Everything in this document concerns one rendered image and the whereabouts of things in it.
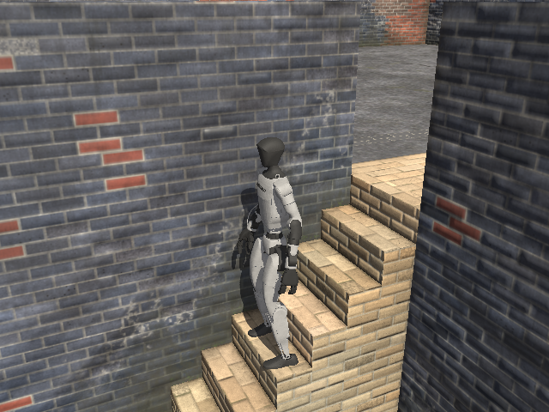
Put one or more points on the right robot upper arm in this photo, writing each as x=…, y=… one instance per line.
x=259, y=170

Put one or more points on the left robot shin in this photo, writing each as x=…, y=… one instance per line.
x=279, y=327

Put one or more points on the robot torso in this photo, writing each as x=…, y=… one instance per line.
x=273, y=215

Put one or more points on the left robot forearm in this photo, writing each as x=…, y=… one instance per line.
x=293, y=243

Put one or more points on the robot left hand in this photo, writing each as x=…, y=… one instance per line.
x=289, y=278

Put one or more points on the right robot forearm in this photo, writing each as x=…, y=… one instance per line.
x=255, y=220

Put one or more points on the robot right hand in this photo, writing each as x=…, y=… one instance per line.
x=248, y=236

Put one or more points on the left robot upper arm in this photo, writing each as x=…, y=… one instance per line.
x=284, y=192

